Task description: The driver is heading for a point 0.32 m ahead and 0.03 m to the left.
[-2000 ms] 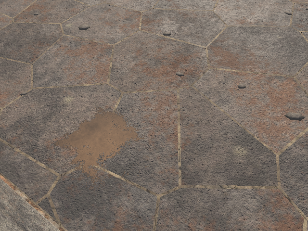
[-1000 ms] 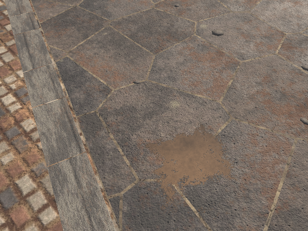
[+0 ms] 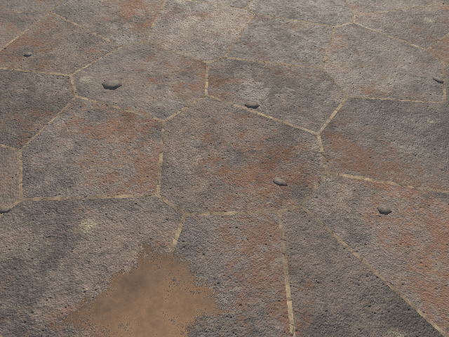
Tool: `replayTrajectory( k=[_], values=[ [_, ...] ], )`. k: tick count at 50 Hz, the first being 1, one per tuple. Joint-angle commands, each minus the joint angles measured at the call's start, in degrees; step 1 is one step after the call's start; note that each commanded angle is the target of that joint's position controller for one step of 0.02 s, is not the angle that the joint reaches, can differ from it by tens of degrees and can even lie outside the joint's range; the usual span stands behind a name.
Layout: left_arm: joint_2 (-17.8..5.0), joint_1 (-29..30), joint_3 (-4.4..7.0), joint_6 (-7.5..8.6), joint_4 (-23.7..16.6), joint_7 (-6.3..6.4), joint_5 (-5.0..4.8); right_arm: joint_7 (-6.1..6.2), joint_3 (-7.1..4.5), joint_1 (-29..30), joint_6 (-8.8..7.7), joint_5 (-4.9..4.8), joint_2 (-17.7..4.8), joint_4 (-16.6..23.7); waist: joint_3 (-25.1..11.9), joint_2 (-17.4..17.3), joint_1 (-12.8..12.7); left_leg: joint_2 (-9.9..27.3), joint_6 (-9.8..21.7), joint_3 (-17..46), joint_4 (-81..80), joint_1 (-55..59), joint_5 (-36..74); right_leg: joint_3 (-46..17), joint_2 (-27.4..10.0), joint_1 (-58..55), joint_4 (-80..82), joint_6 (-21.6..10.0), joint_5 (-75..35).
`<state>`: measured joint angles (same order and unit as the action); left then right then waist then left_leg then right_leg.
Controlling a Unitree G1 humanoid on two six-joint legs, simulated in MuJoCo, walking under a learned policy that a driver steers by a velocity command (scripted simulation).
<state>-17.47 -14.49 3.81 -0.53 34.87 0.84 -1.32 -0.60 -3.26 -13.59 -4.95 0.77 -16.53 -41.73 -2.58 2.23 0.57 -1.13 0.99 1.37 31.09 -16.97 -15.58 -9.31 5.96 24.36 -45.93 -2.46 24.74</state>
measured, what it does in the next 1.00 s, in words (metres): walks ahead: right foot, then left foot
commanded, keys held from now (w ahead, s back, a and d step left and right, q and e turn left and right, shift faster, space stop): w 0.22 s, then no key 0.78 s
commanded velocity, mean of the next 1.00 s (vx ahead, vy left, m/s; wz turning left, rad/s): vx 0.20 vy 0.00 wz -0.08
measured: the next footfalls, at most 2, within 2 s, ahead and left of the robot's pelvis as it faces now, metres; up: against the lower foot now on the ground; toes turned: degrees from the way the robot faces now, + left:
right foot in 0.38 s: +0.31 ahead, -0.16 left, +0.00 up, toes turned -3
left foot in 0.72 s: +0.34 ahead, +0.08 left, +0.00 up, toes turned -3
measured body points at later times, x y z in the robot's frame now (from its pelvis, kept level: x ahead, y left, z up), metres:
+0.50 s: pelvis +0.20 -0.05 +0.00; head +0.24 -0.07 +0.45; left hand +0.42 +0.17 -0.08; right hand +0.21 -0.34 -0.13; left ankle +0.09 +0.10 -0.65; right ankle +0.27 -0.16 -0.73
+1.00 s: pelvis +0.28 -0.05 +0.00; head +0.29 -0.04 +0.45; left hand +0.39 +0.21 -0.13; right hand +0.39 -0.30 -0.11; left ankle +0.30 +0.08 -0.73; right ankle +0.27 -0.16 -0.73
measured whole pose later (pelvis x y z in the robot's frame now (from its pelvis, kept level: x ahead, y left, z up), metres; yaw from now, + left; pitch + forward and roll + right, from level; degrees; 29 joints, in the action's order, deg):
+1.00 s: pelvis +0.28 -0.05 +0.00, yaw -3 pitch -1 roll -1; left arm -13.6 -10.2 1.3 0.1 52.2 0.6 0.4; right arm 1.6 -0.7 -10.4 -0.5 0.6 -13.4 -46.5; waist 2.2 -0.2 -0.3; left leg 1.3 -1.0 1.0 30.5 -13.4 -15.7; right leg 1.1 1.1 11.6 -29.0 -0.9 15.9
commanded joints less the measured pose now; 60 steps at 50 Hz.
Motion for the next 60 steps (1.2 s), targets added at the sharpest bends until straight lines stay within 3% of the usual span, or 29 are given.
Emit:
replayTrajectory(
  k=[1,2,5,10,13,15,16,18,19,20,21,22,23,24,27,29,31,33,35,36,37,38,39,40,41,43,47,52,60],
  values=[
    [-7.1,3.7,1.66,2.77,-5.7,-0.31,-0.36,0.53,-2.40,-4.1,-0.84,-0.62,-8.6,1.8,9.3,-11.3,1.1,20.6,11.7,32.4,-21.4,14.5,-28.0,-2.3,-4.1,29.0,-16.1,0.6,-1.5],
    [-6.6,3.3,1.64,3.02,-4.6,-0.49,0.36,0.75,-2.05,-3.8,-0.68,-0.82,-7.6,1.9,7.7,-10.0,0.8,18.1,10.0,27.1,-21.0,15.5,-22.3,-1.2,-4.8,28.0,-16.1,1.0,-4.7],
    [-3.7,6.0,0.85,3.96,-4.3,-1.18,1.01,1.10,-1.42,-5.7,-0.81,-0.53,-6.9,0.7,6.8,-9.0,1.8,14.4,9.1,16.8,-22.4,14.4,-6.7,3.6,-7.2,24.8,-14.1,2.5,-14.6],
    [0.1,14.3,-0.90,4.77,-6.1,-2.17,0.52,1.15,-1.14,-9.7,0.03,-1.32,-7.8,-1.9,7.3,-9.7,5.3,12.3,8.8,7.3,-23.0,12.7,7.3,9.2,-8.5,16.8,2.4,4.2,-21.8],
    [0.2,17.4,-0.97,5.31,-6.5,-3.32,0.18,0.94,-1.24,-11.9,0.97,-1.58,-9.3,-3.5,8.3,-9.8,6.3,12.6,8.4,5.1,-20.9,12.2,15.1,11.5,-6.5,9.9,11.0,3.8,-22.0],
    [-1.1,16.8,-0.42,5.59,-6.6,-3.88,0.03,0.92,-1.44,-12.5,1.71,-1.95,-10.2,-4.4,7.3,-11.2,4.9,14.0,7.3,5.5,-17.5,14.3,24.1,11.0,-5.6,5.6,14.5,2.1,-21.7],
    [-2.3,14.6,0.15,5.64,-5.9,-3.88,0.16,1.04,-1.59,-11.8,1.96,-2.11,-10.7,-4.6,5.5,-11.7,3.0,14.0,6.3,5.1,-14.5,15.4,30.8,10.7,-4.9,1.9,16.3,0.9,-22.0],
    [-5.7,3.2,1.74,5.58,-2.1,-2.99,1.31,1.39,-1.40,-10.0,1.74,-2.29,-10.0,-4.0,-2.1,-9.3,-3.6,10.3,3.1,1.5,-1.2,12.5,42.6,11.4,-4.1,-16.0,21.5,-2.5,-31.3],
    [-9.3,-5.0,2.42,5.25,-0.8,-2.14,2.42,1.50,-0.38,-9.8,1.22,-0.58,-7.2,-2.0,-10.6,-3.6,-6.5,7.4,0.5,0.3,12.4,2.0,26.1,2.7,-13.7,-33.3,16.8,-5.7,-49.9],
    [-12.5,-6.0,2.19,4.33,-0.7,-1.64,3.31,0.97,1.87,-19.2,0.73,1.02,-0.9,-2.3,-20.5,14.2,-2.2,-0.3,-3.7,0.2,33.4,-14.2,-22.2,-16.7,-30.9,-50.2,13.5,-16.0,-70.1],
    [-9.6,-7.8,2.01,3.43,0.0,-1.92,2.43,0.86,0.63,-20.6,0.64,-1.03,-6.2,-4.6,-26.2,10.8,-4.9,-0.4,-4.5,7.3,41.8,-15.2,-24.2,-21.8,-31.7,-47.3,17.9,-19.7,-60.7],
    [-7.5,-4.0,1.39,3.13,0.3,-2.00,1.71,0.89,-0.32,-14.1,0.97,-2.58,-8.9,-3.4,-17.3,7.2,-4.7,2.6,-4.6,4.9,43.5,-19.5,-20.7,-14.5,-27.6,-40.5,20.4,-17.4,-54.3],
    [-5.0,0.6,0.52,3.23,0.6,-1.90,1.13,1.38,-0.12,-9.2,1.41,-2.23,-8.1,-2.4,-10.4,3.6,-3.5,4.7,-4.6,3.1,40.4,-20.3,-16.8,-9.3,-23.8,-33.0,22.0,-14.8,-52.0],
    [-2.9,3.9,-0.31,3.36,0.6,-1.93,1.16,1.90,-0.15,-7.3,2.15,-1.36,-7.3,-2.3,-6.5,1.0,-1.9,6.1,-5.1,3.1,36.9,-17.9,-13.7,-5.9,-21.6,-25.6,23.9,-13.3,-51.6],
    [-2.2,9.6,-0.46,4.15,2.1,-2.21,2.86,2.56,0.63,-10.3,4.24,-0.66,-3.0,-3.1,-3.6,3.8,3.0,6.2,-6.1,1.5,24.0,-3.0,-8.7,2.1,-17.6,-9.5,28.1,-11.8,-51.7],
    [-2.9,10.8,-0.27,4.31,3.3,-2.04,3.01,2.90,1.08,-8.7,4.68,-0.04,-2.1,-2.6,-3.8,4.7,3.0,5.5,-6.1,0.9,15.4,1.1,-5.8,3.6,-17.0,-7.5,28.5,-12.0,-50.0],
    [-3.9,10.1,-0.05,3.75,4.6,-1.72,2.68,2.93,0.84,-6.9,5.31,-0.09,-3.2,-2.3,-4.5,4.6,2.1,5.1,-5.6,0.7,10.2,4.0,0.2,2.6,-17.6,-7.4,29.3,-11.8,-41.0],
    [-4.0,10.6,-0.28,3.01,5.7,-1.60,2.24,2.77,0.52,-4.9,5.99,-0.09,-4.1,-2.0,-2.6,3.9,2.0,4.8,-4.4,0.5,5.2,7.5,4.8,1.7,-17.1,-4.6,30.1,-10.4,-24.1],
    [-1.7,10.3,-1.33,2.67,6.9,-1.70,1.98,2.68,0.44,-2.5,6.16,0.79,-4.2,-1.1,0.8,2.3,2.4,4.6,-2.5,0.8,-1.9,11.7,8.2,1.5,-14.2,-0.5,29.9,-6.4,-6.2],
    [-0.3,8.1,-1.94,2.66,8.2,-1.79,2.39,2.85,0.37,-1.1,6.04,1.12,-5.4,0.0,2.6,0.1,1.9,7.1,-1.3,3.8,-5.9,12.8,12.1,2.0,-12.1,0.8,28.7,-3.4,-0.2],
    [-0.6,4.8,-1.87,2.69,8.8,-1.85,3.02,3.21,-0.23,0.6,5.93,0.75,-9.1,1.2,3.9,-5.6,-1.0,10.5,0.6,6.6,-6.7,11.7,14.4,4.1,-8.4,1.2,25.9,-0.7,2.6],
    [-0.4,3.0,-1.77,2.26,9.3,-1.35,2.53,3.01,-0.61,2.8,5.79,0.22,-9.3,0.2,3.7,-12.3,-2.8,9.5,2.2,6.4,-8.1,3.3,-0.1,8.0,-6.0,-5.4,24.4,0.8,-1.9],
    [-2.2,4.9,-1.47,1.87,9.8,-0.84,2.47,2.56,0.11,4.1,5.40,0.32,-5.9,0.8,5.3,-10.9,-1.3,7.5,1.6,5.7,-9.6,-0.2,-5.5,8.3,-6.0,-8.4,22.7,1.5,-5.0],
    [-2.5,5.7,-1.27,1.56,9.9,-0.48,2.28,2.35,0.72,4.2,4.94,0.69,-4.0,0.4,5.0,-10.0,-1.2,6.9,0.5,5.0,-9.6,-0.7,-4.7,8.2,-6.3,-9.5,22.1,1.2,-7.0],
    [-2.2,5.3,-1.30,1.22,10.5,-0.19,2.23,2.15,0.89,4.3,4.43,0.62,-3.7,0.3,4.7,-9.4,-1.3,6.2,-0.4,4.3,-8.7,0.2,-0.6,7.7,-6.7,-9.8,22.0,0.7,-9.0],
    [-2.2,4.6,-1.29,1.18,11.6,-0.07,2.33,2.14,0.81,3.2,3.66,0.10,-4.1,-0.4,2.6,-7.0,-0.9,5.7,-0.9,3.4,-6.3,3.7,7.0,7.3,-7.2,-10.3,21.8,0.4,-13.4],
    [-2.0,5.0,-1.25,1.46,13.8,-0.15,1.65,2.43,0.73,2.6,3.65,-0.15,-4.4,-1.5,0.1,-4.3,-0.3,5.2,-0.6,2.6,-4.1,6.9,15.4,7.3,-7.6,-12.3,20.7,0.5,-20.8],
    [-2.2,5.0,-1.11,0.70,16.9,0.20,1.41,2.44,0.64,3.0,4.06,-0.33,-4.2,-3.4,0.5,-2.4,-0.6,4.6,-0.4,1.9,-4.3,7.1,17.4,7.4,-7.8,-14.5,20.5,0.6,-24.0],
    [-2.8,5.8,-1.04,-0.01,21.0,0.78,1.36,2.65,0.47,3.1,4.44,-0.37,-3.8,-7.2,1.9,-2.2,-0.9,3.8,-0.7,1.0,-5.7,7.2,16.0,7.3,-8.0,-15.6,21.4,0.6,-23.9]
  ],
)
